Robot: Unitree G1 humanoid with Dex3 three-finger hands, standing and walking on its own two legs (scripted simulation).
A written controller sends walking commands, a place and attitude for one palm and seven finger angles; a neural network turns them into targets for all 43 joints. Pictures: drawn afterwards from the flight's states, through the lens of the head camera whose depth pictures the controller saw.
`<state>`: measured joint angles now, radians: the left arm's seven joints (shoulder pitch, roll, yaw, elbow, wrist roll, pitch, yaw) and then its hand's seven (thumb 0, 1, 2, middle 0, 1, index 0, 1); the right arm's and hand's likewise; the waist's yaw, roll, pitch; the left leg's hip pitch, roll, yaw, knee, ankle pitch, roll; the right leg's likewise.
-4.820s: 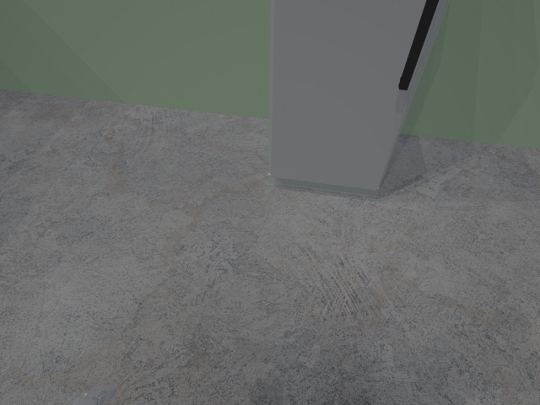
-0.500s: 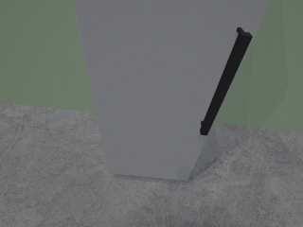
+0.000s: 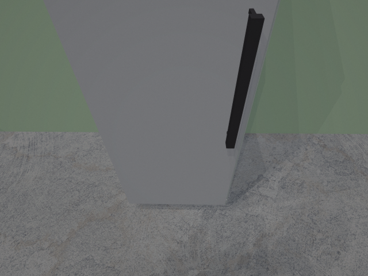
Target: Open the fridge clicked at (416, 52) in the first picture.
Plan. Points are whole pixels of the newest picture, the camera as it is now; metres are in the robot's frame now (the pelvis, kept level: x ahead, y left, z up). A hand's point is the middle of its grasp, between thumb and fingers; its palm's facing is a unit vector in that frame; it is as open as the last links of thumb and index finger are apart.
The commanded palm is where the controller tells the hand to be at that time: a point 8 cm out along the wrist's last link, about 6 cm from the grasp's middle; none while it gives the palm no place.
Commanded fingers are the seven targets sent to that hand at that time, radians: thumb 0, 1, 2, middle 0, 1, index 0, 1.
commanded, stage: come to a stop and stand still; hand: right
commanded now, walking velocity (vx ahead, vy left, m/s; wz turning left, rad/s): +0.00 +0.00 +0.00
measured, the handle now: (238, 91) +0.58 -0.13 +0.10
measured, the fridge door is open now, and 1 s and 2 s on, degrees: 0 0 0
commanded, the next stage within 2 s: look again from close up in 0.94 s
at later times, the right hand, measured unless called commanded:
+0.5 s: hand out of the picture -0.03 -0.15 -0.18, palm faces +0.03 +0.99 -0.17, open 7.4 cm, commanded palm none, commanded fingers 0.00 -0.90 -0.90 0.20 0.30 0.20 0.30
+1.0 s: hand out of the picture -0.02 -0.13 -0.17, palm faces +0.04 +0.98 -0.18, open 7.4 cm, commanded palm none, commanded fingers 0.00 -0.90 -0.90 0.20 0.30 0.20 0.30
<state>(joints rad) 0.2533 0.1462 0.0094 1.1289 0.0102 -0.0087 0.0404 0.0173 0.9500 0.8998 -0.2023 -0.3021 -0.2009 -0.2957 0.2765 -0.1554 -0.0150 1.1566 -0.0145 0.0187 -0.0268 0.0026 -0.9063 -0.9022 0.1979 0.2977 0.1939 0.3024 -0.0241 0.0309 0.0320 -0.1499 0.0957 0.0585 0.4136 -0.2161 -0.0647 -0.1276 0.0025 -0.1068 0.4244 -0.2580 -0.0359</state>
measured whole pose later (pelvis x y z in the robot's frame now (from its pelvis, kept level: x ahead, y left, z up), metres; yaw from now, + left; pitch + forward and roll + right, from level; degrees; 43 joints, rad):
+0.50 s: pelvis -0.01 +0.01 +0.00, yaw +0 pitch -2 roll +0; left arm 0.31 0.12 0.01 1.16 0.01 -0.01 0.03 0.00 0.91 0.90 -0.20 -0.30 -0.20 -0.30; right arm 0.29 -0.13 0.00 1.16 -0.01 0.01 -0.03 0.00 -0.91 -0.90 0.20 0.30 0.19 0.30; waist 0.00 0.01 0.05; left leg -0.17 0.09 0.06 0.41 -0.19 -0.05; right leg -0.14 0.00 -0.11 0.39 -0.22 -0.03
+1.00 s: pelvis -0.01 +0.04 +0.00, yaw +0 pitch -2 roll +0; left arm 0.28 0.14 0.02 1.15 0.01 -0.01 0.03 0.00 0.91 0.90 -0.20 -0.30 -0.20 -0.30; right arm 0.28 -0.13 -0.01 1.14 -0.01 -0.01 -0.03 0.00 -0.90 -0.90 0.20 0.30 0.20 0.30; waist 0.00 0.00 0.04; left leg -0.18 0.04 0.08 0.41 -0.20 -0.01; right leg -0.15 -0.05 -0.09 0.40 -0.22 0.02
